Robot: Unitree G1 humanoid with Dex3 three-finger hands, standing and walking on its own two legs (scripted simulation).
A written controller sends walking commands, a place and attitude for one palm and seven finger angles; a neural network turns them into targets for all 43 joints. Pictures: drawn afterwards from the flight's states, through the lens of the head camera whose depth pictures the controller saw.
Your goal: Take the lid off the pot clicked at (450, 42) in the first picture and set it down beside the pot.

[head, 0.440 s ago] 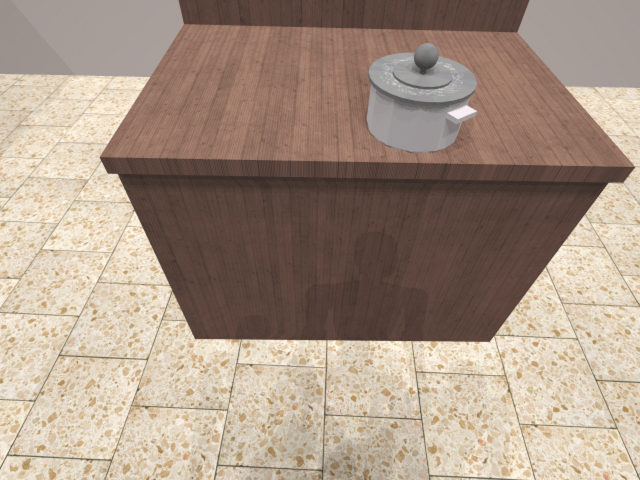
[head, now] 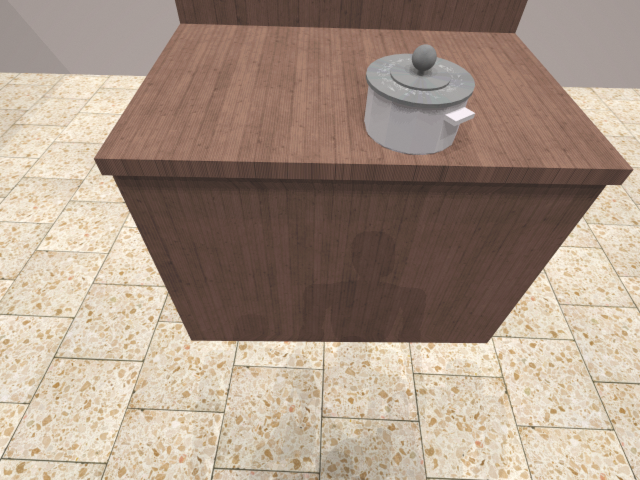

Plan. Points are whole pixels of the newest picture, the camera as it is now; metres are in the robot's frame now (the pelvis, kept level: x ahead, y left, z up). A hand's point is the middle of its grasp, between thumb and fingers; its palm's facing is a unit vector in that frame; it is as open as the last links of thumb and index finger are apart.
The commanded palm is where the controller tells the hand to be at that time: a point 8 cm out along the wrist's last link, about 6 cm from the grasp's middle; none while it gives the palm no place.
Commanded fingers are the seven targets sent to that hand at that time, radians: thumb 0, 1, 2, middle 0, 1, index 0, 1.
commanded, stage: look at it before walking up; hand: left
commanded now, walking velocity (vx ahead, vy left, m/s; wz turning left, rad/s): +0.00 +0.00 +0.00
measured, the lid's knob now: (424, 57) +0.79 -0.15 +0.17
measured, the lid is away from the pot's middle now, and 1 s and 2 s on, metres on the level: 0.00 0.00 0.00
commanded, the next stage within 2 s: walk to a spot facing it in 0.20 s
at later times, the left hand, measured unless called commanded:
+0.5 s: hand out of the picture +0.01 +0.17 -0.18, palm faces -0.01 -0.98 -0.19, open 7.4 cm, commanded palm none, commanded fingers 0.00 0.90 0.90 -0.20 -0.30 -0.20 -0.30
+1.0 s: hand out of the picture +0.10 +0.18 -0.18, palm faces -0.11 -0.97 -0.21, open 7.4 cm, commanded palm none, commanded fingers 0.00 0.90 0.90 -0.20 -0.30 -0.20 -0.30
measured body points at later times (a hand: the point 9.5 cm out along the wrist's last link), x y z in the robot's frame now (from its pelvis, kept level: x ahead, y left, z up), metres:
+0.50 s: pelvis +0.01 +0.00 -0.01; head +0.03 +0.00 +0.44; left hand +0.01 +0.23 -0.16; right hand +0.00 -0.22 -0.17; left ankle -0.01 +0.12 -0.74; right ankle -0.01 -0.12 -0.74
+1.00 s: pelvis +0.02 +0.00 +0.00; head +0.04 +0.01 +0.45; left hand +0.11 +0.23 -0.16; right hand +0.06 -0.26 -0.14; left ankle +0.04 +0.12 -0.74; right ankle -0.01 -0.12 -0.74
